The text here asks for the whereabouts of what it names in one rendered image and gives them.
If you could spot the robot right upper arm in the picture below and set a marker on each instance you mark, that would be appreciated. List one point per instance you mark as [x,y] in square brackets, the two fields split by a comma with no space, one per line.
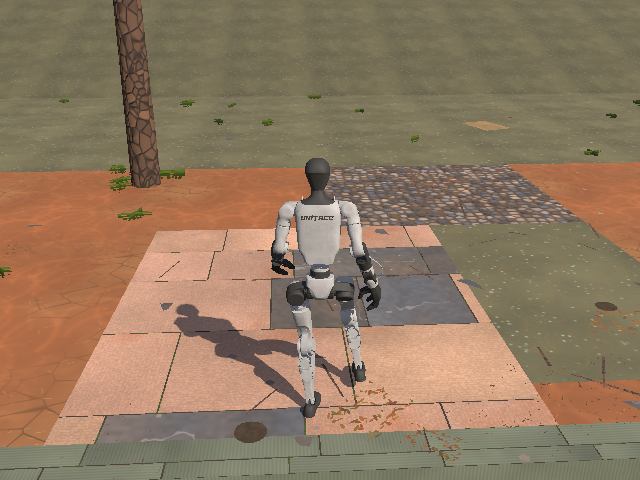
[350,211]

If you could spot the right robot forearm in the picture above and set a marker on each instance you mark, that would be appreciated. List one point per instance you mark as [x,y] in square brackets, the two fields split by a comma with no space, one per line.
[366,269]

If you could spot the robot right hand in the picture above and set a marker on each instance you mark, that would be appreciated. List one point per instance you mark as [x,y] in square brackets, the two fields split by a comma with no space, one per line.
[375,296]

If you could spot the robot left foot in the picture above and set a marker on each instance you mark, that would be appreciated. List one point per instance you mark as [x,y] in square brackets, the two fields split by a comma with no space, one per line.
[310,409]

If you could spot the robot left upper arm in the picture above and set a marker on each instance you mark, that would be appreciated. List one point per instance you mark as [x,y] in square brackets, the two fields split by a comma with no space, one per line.
[286,212]

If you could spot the left robot shin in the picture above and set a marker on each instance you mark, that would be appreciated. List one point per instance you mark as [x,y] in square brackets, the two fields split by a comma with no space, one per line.
[306,366]

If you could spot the robot left hand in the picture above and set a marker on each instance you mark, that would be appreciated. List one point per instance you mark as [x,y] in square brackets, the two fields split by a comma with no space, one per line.
[285,263]

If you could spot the left robot forearm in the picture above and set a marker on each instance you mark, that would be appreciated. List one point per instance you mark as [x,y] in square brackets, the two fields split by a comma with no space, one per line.
[277,259]

